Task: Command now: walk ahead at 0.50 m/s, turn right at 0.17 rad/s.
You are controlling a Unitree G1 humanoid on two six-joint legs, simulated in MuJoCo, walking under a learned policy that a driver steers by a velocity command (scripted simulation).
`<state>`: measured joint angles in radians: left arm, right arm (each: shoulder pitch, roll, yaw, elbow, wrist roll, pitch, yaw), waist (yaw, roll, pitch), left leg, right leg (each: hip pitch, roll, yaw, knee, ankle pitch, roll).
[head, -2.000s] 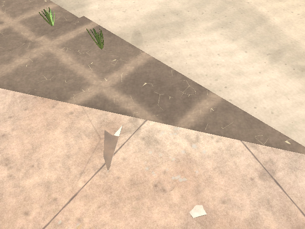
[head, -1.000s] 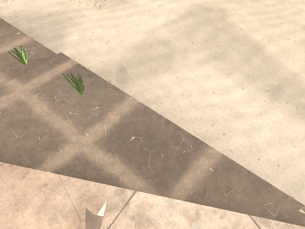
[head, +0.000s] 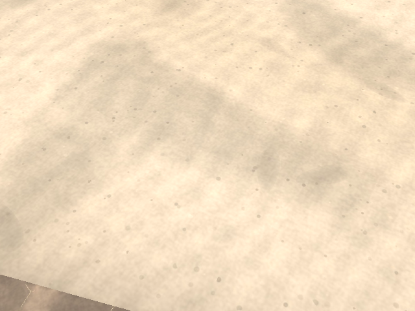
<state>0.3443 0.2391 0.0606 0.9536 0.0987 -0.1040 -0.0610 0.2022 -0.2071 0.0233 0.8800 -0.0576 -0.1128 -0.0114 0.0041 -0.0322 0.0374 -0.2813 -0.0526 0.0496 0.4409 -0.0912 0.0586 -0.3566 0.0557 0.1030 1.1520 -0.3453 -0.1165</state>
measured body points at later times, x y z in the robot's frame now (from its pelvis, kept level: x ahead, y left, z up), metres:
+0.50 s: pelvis +0.30 -0.01 -0.05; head +0.31 -0.01 +0.40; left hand +0.36 +0.23 -0.18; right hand +0.35 -0.24 -0.19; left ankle +0.33 +0.13 -0.72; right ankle +0.32 -0.10 -0.79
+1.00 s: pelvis +0.60 +0.09 -0.18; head +0.61 +0.10 +0.27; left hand +0.61 +0.35 -0.33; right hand +0.68 -0.15 -0.32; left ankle +0.62 +0.18 -0.92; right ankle +0.58 -0.07 -0.77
